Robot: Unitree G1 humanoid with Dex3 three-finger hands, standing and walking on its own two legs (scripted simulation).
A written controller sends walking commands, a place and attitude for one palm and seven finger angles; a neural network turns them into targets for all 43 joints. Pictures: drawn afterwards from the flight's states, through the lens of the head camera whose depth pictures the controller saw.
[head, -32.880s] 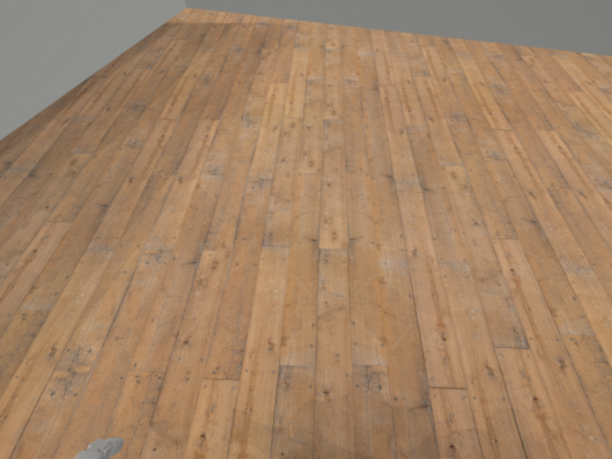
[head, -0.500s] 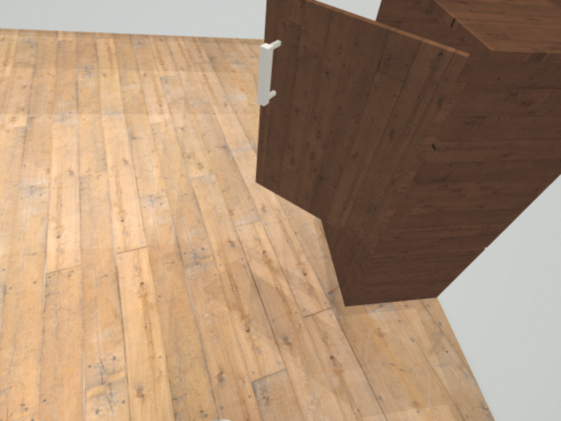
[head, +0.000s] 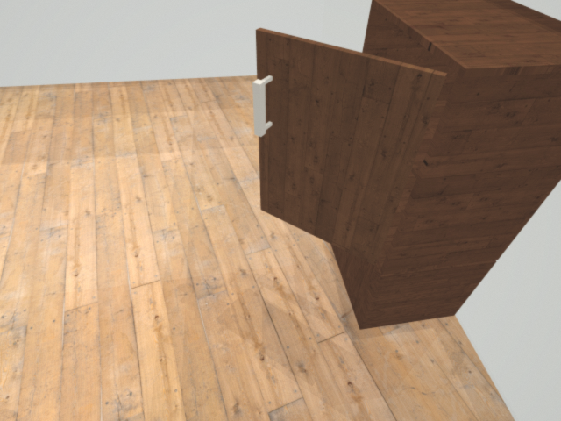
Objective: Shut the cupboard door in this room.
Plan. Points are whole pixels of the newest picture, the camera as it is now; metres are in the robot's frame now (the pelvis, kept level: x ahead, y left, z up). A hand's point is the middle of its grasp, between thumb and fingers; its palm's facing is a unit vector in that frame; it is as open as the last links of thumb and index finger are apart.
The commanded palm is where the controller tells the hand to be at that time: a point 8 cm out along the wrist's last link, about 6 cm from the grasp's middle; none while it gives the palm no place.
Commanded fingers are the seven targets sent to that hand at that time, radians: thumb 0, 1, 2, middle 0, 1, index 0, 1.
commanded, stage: let the arm hang, fingers relaxed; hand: left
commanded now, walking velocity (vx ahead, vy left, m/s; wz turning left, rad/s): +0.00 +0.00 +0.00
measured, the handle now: (264, 106) +0.84 +0.09 +0.05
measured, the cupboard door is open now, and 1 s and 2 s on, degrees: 48 48 48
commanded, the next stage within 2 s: look to check the result in 0.22 s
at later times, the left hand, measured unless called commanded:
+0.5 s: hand out of the picture -0.04 +0.16 -0.18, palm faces +0.04 -0.98 -0.20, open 7.4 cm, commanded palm none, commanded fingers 0.00 0.90 0.90 -0.20 -0.30 -0.20 -0.30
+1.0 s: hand out of the picture -0.01 +0.15 -0.18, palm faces +0.03 -0.98 -0.19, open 7.4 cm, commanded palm none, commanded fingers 0.00 0.90 0.90 -0.20 -0.30 -0.20 -0.30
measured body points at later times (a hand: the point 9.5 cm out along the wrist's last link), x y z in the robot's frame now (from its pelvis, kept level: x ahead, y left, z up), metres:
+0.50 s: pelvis +0.01 -0.01 +0.00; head +0.01 -0.01 +0.45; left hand -0.04 +0.21 -0.16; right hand -0.02 -0.22 -0.16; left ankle +0.08 +0.08 -0.74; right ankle -0.06 -0.10 -0.74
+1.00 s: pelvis +0.02 -0.01 +0.00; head +0.02 -0.01 +0.45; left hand -0.01 +0.21 -0.16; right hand +0.03 -0.25 -0.16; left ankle +0.08 +0.08 -0.74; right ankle -0.06 -0.10 -0.74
